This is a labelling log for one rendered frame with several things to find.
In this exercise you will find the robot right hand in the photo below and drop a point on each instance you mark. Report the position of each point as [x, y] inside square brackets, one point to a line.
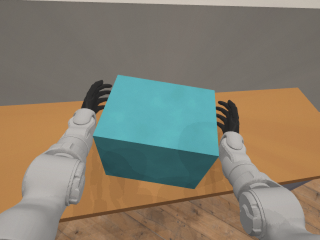
[231, 121]

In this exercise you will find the robot left hand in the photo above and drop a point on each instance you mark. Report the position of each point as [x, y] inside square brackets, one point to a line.
[92, 100]

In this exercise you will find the table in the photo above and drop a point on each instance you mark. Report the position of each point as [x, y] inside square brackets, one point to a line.
[280, 130]

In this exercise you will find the right robot forearm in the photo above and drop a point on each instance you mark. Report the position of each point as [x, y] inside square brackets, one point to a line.
[237, 167]

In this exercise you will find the carton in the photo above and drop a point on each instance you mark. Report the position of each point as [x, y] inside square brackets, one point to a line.
[158, 132]

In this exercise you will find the right robot upper arm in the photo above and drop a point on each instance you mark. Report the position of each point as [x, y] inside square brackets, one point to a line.
[273, 214]

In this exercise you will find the left robot forearm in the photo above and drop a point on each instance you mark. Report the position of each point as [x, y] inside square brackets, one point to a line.
[75, 143]

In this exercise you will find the left robot upper arm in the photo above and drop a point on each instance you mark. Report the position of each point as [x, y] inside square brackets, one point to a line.
[53, 183]

